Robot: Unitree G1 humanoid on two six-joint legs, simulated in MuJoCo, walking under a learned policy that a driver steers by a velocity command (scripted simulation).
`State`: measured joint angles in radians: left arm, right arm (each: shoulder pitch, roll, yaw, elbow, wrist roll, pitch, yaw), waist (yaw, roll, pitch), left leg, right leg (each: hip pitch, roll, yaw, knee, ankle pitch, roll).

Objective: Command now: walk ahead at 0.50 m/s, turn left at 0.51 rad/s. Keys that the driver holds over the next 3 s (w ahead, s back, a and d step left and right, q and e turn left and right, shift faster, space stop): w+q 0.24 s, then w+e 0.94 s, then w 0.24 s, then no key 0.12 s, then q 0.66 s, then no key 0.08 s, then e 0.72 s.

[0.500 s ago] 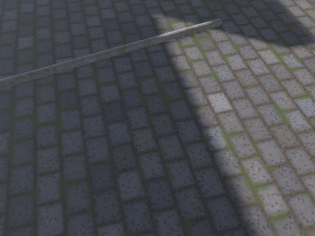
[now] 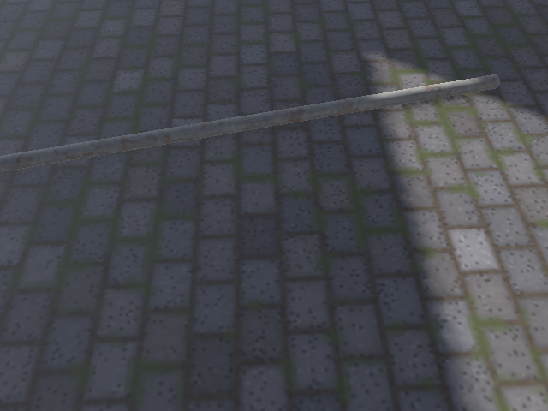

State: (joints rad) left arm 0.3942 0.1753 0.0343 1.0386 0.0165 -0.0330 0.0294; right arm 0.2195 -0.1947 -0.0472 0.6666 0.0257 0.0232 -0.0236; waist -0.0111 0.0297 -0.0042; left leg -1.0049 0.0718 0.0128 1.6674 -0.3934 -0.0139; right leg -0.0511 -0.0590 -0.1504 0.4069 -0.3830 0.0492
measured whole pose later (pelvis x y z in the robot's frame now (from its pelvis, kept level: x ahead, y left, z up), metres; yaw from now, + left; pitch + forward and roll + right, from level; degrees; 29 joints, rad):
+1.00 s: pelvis +0.56 +0.08 +0.08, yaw -8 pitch +3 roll -1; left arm 0.31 0.27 0.06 0.73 -0.02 -0.05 -0.01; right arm 0.11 -0.28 -0.02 0.62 -0.02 -0.10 -0.01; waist 0.04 0.02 0.02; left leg -0.68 0.11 -0.11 0.87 -0.18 -0.07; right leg -0.21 0.14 0.11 0.35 -0.18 -0.10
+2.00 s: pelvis +0.94 +0.03 +0.07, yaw -8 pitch +1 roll -2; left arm 0.13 0.27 0.07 0.75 0.01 0.00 0.03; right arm 0.20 -0.30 -0.06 0.72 0.01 0.06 -0.01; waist 0.00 0.01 0.03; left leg -0.45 0.07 0.02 0.79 -0.33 -0.04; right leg -0.30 -0.06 -0.18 0.45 -0.16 -0.01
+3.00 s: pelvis +0.94 +0.01 +0.06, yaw -16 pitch +2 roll +1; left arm 0.13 0.29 0.08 0.66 -0.02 0.07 -0.02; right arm 0.18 -0.30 -0.09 0.70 0.01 0.02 -0.04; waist -0.02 0.02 0.05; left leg -0.28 0.12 0.19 0.56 -0.29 -0.04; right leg -0.33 -0.03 -0.04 0.63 -0.29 0.01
